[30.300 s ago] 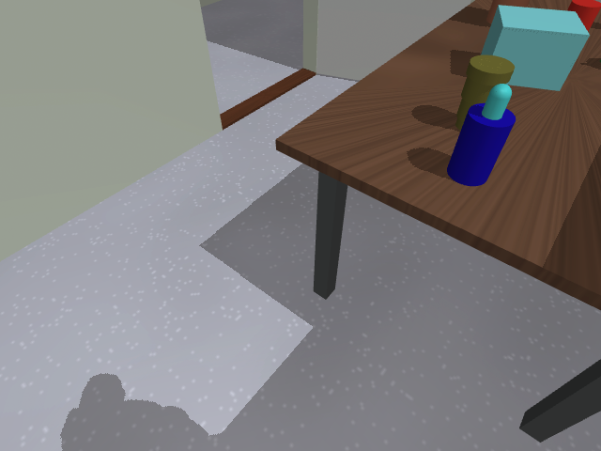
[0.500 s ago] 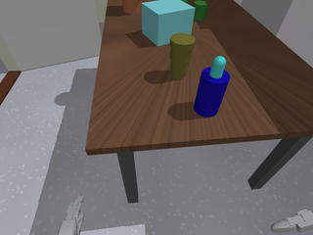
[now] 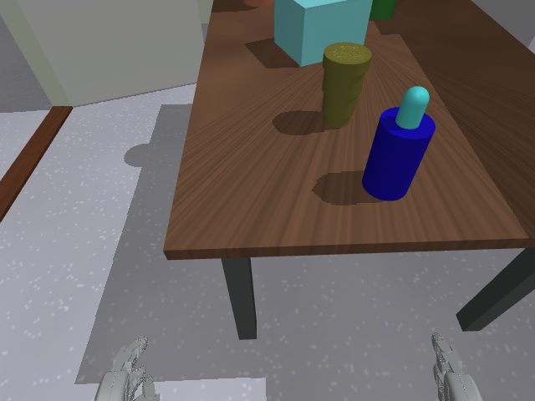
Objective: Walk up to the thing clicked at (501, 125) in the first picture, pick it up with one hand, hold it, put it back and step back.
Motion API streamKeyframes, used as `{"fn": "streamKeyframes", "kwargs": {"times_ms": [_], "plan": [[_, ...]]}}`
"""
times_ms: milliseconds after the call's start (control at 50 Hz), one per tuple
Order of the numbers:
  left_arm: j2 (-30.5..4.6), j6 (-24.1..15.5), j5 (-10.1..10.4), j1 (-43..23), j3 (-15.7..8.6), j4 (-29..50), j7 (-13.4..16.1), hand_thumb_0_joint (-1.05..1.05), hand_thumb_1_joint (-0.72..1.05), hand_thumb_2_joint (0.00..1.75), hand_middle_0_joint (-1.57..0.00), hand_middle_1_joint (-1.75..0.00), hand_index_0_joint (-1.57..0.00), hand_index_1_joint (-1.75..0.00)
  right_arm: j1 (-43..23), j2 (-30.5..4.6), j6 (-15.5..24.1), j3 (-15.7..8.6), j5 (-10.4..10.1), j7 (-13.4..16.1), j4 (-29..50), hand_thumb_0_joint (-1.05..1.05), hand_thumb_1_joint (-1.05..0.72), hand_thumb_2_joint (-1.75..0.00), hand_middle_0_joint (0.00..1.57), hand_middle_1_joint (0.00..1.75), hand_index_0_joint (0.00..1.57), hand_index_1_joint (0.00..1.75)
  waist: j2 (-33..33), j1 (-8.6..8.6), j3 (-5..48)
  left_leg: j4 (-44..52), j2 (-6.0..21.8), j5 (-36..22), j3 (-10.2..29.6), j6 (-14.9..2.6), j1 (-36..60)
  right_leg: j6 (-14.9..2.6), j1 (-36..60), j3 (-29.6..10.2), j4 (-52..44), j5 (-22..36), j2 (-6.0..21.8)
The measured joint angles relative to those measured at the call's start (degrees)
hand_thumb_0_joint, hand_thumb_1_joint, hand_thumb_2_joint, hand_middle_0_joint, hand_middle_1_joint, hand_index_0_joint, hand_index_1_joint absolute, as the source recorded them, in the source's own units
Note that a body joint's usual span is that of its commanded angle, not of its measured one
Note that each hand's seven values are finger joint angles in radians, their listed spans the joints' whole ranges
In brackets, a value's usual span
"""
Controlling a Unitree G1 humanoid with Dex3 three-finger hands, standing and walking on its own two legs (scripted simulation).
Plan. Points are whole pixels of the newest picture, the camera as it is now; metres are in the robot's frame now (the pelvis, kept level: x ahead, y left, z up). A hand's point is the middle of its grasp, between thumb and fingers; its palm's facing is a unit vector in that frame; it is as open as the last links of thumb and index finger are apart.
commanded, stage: home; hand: right
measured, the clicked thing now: (399, 142) +0.53 -0.21 +0.10
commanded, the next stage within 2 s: none
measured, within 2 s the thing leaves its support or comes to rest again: neither
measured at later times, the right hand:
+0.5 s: hand out of the picture +0.16 -0.18 -0.06, palm faces +0.13 +0.95 -0.28, open 17.5 cm
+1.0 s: hand out of the picture +0.15 -0.18 -0.06, palm faces +0.12 +0.95 -0.29, open 17.3 cm
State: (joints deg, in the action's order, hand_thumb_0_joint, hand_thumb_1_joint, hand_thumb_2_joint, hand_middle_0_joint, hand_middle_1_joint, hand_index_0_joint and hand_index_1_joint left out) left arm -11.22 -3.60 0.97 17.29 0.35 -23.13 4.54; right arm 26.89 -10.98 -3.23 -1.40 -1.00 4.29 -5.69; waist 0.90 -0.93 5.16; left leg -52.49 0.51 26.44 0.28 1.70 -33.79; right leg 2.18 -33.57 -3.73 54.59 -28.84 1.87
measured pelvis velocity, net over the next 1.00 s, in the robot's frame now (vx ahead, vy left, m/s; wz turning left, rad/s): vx -0.01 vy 0.00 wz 0.00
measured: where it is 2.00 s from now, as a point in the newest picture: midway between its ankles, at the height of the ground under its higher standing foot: outside the picture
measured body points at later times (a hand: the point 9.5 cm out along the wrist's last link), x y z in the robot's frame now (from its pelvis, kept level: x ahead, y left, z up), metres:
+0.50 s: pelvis -0.01 +0.00 -0.01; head +0.01 +0.00 +0.44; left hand +0.15 +0.24 -0.08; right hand +0.15 -0.23 -0.04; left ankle +0.00 +0.14 -0.69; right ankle -0.01 -0.14 -0.69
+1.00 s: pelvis -0.01 +0.00 -0.01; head +0.01 +0.00 +0.44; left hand +0.15 +0.24 -0.08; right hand +0.15 -0.23 -0.04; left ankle +0.00 +0.14 -0.69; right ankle -0.01 -0.14 -0.69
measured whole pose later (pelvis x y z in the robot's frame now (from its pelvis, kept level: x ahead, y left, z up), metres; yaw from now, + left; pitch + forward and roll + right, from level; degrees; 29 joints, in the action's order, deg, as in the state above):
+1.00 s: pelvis -0.01 +0.00 -0.01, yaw +0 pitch +7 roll +2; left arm -11.5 -7.0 0.6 15.7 0.8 -28.8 9.1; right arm 27.1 -11.2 -15.3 0.6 -0.2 8.5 1.4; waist 1.9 -0.9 6.1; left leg -54.3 0.4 26.3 -0.1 1.9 -35.3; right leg 2.1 -35.6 -4.2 57.2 -29.0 1.9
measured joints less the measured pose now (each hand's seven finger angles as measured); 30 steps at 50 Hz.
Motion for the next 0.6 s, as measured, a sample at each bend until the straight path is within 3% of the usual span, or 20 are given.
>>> {"fn": "streamKeyframes", "kwargs": {"times_ms": [340, 600], "plan": [[-0.49, -0.66, 0.25, -0.94, -0.35, -4.34, 2.09, 0.02, 0.9, 0.9, -0.2, -0.3, -0.21, -0.29, 0.96, 0.4, -7.04, 1.14, 0.31, 2.77, 5.69, -0.01, 0.56, -0.05, 0.05, 0.05, 0.06, 0.05, 0.73, 0.11, 0.09, -2.27, -0.33, 0.38, -0.24, -0.27, -2.19, 0.31, -2.19, -0.34, 2.25, -0.38, 0.26], [-0.55, -2.61, -0.19, -1.98, 0.19, -4.71, 3.59, 0.02, 0.9, 0.9, -0.2, -0.3, -0.21, -0.3, 0.74, 0.09, -9.89, 1.7, 0.6, 3.86, 6.8, -0.01, 0.54, -0.06, 0.05, 0.06, 0.06, 0.05, 0.99, -0.03, 0.56, -2.09, -0.3, -0.24, -0.53, -0.18, -2.03, 0.21, -2.36, -0.67, 2.54, 0.11, 0.18]]}}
